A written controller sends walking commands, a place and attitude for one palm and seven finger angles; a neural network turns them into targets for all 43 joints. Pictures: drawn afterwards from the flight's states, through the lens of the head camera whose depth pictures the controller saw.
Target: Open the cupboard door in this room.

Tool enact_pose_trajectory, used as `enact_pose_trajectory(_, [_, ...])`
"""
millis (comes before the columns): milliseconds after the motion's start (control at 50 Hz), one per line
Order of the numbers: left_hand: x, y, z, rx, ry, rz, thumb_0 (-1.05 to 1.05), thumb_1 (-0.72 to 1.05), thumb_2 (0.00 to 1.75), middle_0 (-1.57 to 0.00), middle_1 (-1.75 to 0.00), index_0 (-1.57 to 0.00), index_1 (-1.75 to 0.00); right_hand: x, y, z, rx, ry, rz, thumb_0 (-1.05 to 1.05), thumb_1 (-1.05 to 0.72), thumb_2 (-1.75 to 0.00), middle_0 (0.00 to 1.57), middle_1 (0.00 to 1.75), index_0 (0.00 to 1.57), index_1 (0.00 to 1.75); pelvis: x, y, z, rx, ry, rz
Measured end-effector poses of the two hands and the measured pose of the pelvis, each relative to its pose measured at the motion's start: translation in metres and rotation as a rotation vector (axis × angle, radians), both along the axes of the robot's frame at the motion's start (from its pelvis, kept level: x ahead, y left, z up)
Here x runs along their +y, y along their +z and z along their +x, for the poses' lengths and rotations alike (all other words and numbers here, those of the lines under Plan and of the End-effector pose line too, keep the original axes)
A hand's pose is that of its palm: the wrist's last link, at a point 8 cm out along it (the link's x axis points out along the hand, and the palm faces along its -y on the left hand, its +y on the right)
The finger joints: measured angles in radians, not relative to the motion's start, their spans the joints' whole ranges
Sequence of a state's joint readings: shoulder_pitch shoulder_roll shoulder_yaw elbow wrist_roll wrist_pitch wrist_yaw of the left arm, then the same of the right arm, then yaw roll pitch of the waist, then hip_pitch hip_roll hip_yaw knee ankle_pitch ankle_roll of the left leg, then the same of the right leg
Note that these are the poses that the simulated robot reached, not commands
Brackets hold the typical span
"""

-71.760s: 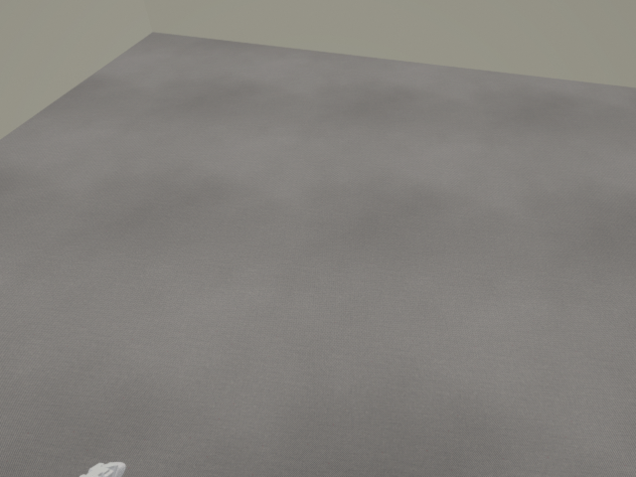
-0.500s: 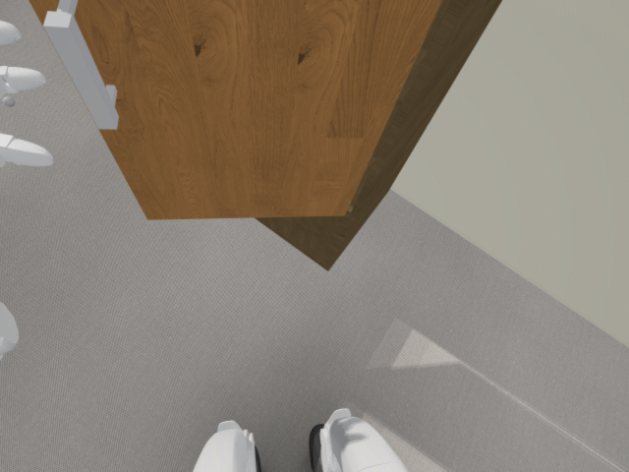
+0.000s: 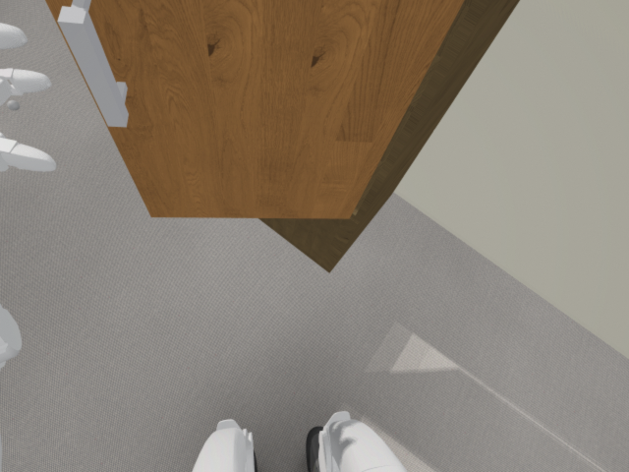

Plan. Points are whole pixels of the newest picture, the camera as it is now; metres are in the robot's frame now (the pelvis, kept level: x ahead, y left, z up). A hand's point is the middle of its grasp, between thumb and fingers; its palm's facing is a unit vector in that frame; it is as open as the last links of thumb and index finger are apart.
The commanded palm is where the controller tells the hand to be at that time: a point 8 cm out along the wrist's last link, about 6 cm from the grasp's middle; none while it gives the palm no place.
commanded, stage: move the hooked fingers beside the handle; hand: left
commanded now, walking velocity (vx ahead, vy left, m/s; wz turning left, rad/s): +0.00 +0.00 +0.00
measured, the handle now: (102, 61) +0.56 +0.21 +0.10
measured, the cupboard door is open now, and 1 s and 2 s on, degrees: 41 41 41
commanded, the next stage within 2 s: slide the fingers in behind the handle in 0.18 s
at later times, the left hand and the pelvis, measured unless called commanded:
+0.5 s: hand (39, 101) +0.51 +0.27 +0.10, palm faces -0.03 -1.00 +0.00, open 14.0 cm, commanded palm +0.50 +0.30 +0.09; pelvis +0.00 +0.00 +0.00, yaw +0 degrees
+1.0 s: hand (75, 103) +0.51 +0.23 +0.09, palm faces -0.03 -1.00 +0.00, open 14.0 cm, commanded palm +0.50 +0.27 +0.09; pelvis +0.00 -0.01 +0.00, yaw +0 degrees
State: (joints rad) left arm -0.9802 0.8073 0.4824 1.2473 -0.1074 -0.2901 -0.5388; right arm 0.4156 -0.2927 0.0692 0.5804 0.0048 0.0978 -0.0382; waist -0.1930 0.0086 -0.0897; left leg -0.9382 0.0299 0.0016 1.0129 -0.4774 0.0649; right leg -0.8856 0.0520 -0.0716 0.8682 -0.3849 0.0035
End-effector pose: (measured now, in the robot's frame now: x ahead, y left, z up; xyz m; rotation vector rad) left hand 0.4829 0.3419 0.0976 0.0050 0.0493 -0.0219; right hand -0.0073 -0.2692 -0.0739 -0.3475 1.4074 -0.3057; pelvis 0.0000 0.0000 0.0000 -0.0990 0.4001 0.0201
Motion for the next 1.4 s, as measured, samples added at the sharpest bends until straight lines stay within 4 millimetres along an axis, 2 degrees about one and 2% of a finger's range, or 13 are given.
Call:
enact_pose_trajectory(160, [-0.003, -0.006, 0.005, 0.015, 0.011, -0.002, -0.02, -0.50, 0.30, -0.30, -1.19, -0.30, -1.20, 0.002, -0.002, 0.006, -0.027, 0.003, 0.001, 0.00, -0.90, -0.90, 0.21, 0.30, 0.20, 0.30, 0.000, -0.002, -0.001, 0.004, -0.003, -0.001])
enact_pose_trajectory(340, [-0.006, 0.000, 0.006, 0.007, 0.004, 0.001, -0.02, -0.50, 0.30, -0.30, -1.19, -0.30, -1.20, 0.006, -0.004, -0.005, 0.005, -0.016, 0.021, 0.00, -0.90, -0.90, 0.21, 0.30, 0.20, 0.30, -0.001, -0.001, 0.000, 0.002, -0.005, 0.000])
enact_pose_trajectory(580, [-0.031, -0.005, 0.011, 0.016, -0.005, -0.011, -0.02, -0.50, 0.30, -0.30, -1.19, -0.30, -1.20, 0.003, -0.004, -0.015, 0.019, -0.027, 0.025, 0.00, -0.90, -0.90, 0.21, 0.30, 0.20, 0.30, -0.003, 0.000, -0.001, -0.004, -0.004, 0.006])
enact_pose_trajectory(740, [-0.035, -0.008, 0.014, 0.007, 0.012, 0.001, -0.02, -0.50, 0.30, -0.30, -1.19, -0.31, -1.21, 0.000, -0.003, -0.015, 0.008, -0.038, 0.024, 0.00, -0.90, -0.90, 0.21, 0.30, 0.20, 0.30, -0.005, 0.000, -0.001, -0.002, -0.013, 0.010])
enact_pose_trajectory(1160, [-0.066, -0.004, 0.007, -0.006, 0.000, -0.001, -0.02, -0.50, 0.30, -0.30, -1.19, -0.30, -1.20, -0.001, -0.008, 0.005, -0.052, -0.019, 0.061, 0.00, -0.90, -0.90, 0.21, 0.30, 0.20, 0.30, -0.009, 0.003, 0.002, -0.030, -0.009, 0.021])
enact_pose_trajectory(1400, [-0.083, -0.003, 0.004, -0.006, -0.006, -0.003, -0.02, -0.50, 0.30, -0.30, -1.19, -0.30, -1.20, -0.003, -0.012, 0.003, -0.051, -0.013, 0.075, 0.00, -0.90, -0.90, 0.21, 0.30, 0.20, 0.30, -0.012, 0.003, -0.001, -0.038, -0.003, 0.027])
